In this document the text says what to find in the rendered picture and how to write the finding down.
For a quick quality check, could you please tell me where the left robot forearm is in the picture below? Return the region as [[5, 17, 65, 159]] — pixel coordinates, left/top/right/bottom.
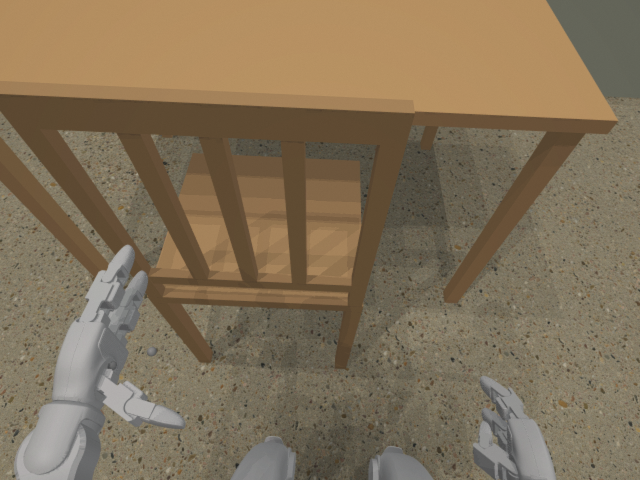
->
[[14, 401, 106, 480]]

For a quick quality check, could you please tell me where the right robot shin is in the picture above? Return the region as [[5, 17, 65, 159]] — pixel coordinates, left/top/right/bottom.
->
[[382, 446, 403, 454]]

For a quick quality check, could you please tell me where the right robot hand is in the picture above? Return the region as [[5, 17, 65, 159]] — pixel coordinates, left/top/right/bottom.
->
[[473, 376, 556, 480]]

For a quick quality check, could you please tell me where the left robot hand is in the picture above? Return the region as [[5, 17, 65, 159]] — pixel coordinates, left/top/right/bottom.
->
[[52, 245, 186, 429]]

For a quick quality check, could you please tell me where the chair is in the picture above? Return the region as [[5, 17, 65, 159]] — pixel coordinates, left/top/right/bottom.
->
[[0, 81, 415, 369]]

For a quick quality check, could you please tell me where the robot left thigh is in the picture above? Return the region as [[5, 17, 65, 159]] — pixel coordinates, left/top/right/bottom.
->
[[230, 442, 296, 480]]

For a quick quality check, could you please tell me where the table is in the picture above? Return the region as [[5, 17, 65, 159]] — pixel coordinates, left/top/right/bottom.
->
[[0, 0, 618, 303]]

